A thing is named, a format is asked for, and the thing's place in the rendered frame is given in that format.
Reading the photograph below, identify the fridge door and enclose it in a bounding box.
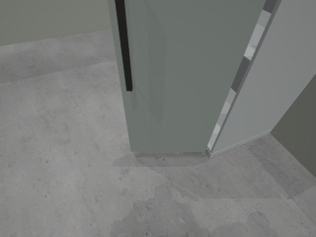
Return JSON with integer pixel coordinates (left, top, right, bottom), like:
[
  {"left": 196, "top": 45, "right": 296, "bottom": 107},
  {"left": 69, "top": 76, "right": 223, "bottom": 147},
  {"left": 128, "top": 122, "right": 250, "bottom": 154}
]
[{"left": 107, "top": 0, "right": 266, "bottom": 152}]

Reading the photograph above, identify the handle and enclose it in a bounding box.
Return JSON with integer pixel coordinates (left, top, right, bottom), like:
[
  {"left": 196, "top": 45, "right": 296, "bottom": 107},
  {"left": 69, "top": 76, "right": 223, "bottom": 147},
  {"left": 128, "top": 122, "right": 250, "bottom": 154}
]
[{"left": 115, "top": 0, "right": 133, "bottom": 92}]

